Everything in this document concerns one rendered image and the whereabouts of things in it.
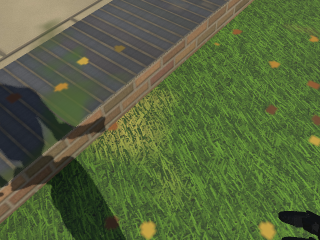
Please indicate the robot right hand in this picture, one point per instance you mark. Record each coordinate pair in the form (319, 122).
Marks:
(308, 220)

